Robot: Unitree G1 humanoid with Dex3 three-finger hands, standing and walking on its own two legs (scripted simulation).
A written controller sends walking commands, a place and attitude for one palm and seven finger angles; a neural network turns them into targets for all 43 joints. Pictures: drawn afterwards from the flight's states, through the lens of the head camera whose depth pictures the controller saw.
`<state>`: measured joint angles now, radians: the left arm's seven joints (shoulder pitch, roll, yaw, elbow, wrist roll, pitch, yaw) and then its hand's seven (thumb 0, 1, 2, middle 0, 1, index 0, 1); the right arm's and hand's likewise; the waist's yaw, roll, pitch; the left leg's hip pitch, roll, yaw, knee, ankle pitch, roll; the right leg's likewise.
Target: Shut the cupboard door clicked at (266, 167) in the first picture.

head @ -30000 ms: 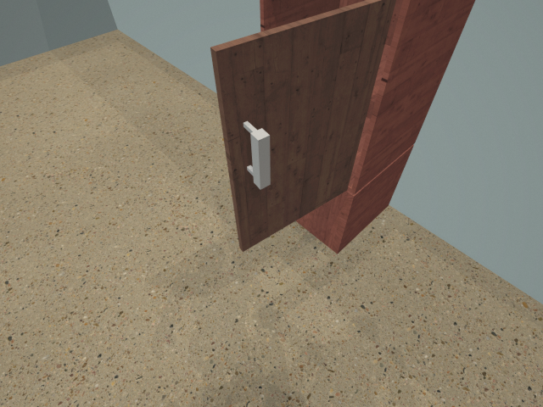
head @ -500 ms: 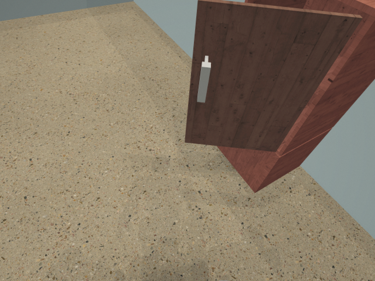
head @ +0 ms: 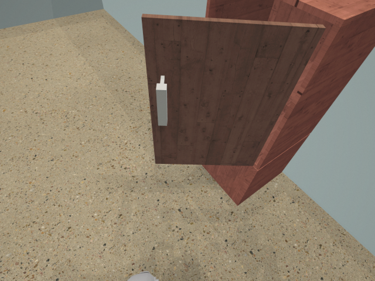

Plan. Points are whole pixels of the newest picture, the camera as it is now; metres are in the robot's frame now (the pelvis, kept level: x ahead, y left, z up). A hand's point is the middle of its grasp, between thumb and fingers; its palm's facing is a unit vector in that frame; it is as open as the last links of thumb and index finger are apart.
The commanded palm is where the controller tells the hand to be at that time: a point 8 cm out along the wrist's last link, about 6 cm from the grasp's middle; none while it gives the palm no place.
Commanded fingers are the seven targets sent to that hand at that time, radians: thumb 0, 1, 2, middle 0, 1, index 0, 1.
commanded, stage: take the last steps up to it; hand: left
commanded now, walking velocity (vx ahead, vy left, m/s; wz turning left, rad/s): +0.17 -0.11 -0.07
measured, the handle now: (162, 100) +0.57 +0.09 +0.03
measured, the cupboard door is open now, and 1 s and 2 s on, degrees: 55 55 55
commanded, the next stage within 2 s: come to a stop and stand still in 0.06 s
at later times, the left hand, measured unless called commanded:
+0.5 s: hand (137, 258) +0.20 +0.13 -0.17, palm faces -0.03 -0.97 -0.25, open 7.4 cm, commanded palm none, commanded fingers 0.00 0.90 0.90 -0.20 -0.30 -0.20 -0.30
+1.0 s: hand out of the picture +0.13 +0.20 -0.17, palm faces +0.01 -0.96 -0.28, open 7.4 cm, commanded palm none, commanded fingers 0.00 0.90 0.90 -0.20 -0.30 -0.20 -0.30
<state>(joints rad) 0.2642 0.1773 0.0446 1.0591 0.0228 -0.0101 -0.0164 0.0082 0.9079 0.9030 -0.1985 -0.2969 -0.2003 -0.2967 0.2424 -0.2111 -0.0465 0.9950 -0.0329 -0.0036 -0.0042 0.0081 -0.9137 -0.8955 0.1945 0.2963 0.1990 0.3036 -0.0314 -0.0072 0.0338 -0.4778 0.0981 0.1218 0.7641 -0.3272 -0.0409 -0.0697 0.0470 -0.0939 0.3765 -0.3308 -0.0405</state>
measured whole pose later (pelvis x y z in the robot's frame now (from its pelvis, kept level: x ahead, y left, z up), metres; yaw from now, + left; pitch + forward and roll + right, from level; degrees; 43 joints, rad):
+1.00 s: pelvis +0.09 -0.01 -0.02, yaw -2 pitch -2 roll +0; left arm 0.34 0.23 0.02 0.91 0.03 0.04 0.02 0.01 0.91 0.90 -0.20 -0.30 -0.20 -0.30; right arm 0.21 -0.19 -0.02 0.82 -0.02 0.01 0.00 0.01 -0.91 -0.90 0.20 0.30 0.20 0.30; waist 0.02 0.02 -0.01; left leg -0.25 -0.02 0.07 0.68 -0.40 0.05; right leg -0.37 -0.07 0.02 0.66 -0.26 0.05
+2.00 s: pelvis +0.09 -0.05 -0.02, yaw +1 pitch +1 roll +1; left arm 0.36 0.27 0.25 0.33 -0.21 -0.25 -0.13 0.02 0.91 0.90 -0.23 -0.32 -0.23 -0.32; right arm 0.26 -0.27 -0.06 0.76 0.02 -0.21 -0.06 0.01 -0.91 -0.90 0.20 0.30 0.20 0.30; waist -0.01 -0.01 -0.01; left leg -0.35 0.00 0.00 0.74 -0.39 -0.02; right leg -0.45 -0.05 -0.05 0.75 -0.31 0.00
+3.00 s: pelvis +0.10 -0.02 -0.07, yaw +2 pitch +12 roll -3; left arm 0.47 0.26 0.19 -0.15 -0.29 -0.30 -0.25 0.02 0.90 0.90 -1.09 -1.27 -1.09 -1.27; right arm 0.26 -0.22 0.03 0.48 0.02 -0.23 -0.06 0.01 -0.91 -0.90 0.20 0.30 0.20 0.30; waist 0.00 0.02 -0.14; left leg -0.73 0.00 -0.03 1.08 -0.57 0.02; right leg -0.78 -0.05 -0.06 1.00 -0.43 0.03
